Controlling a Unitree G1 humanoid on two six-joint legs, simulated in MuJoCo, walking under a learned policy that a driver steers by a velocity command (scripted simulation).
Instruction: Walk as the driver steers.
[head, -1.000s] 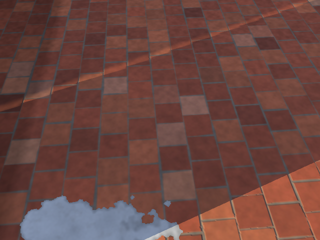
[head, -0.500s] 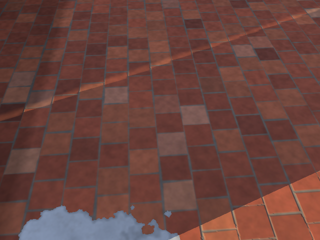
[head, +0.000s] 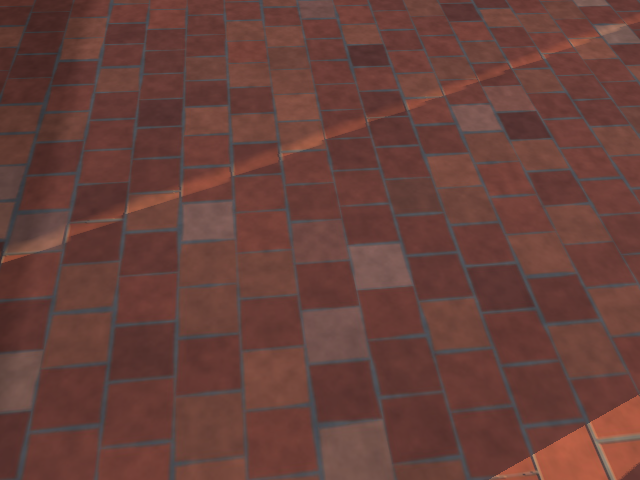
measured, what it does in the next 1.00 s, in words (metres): walks ahead: right foot, then left foot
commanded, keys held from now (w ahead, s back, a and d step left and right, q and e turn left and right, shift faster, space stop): w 0.90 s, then w+e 0.10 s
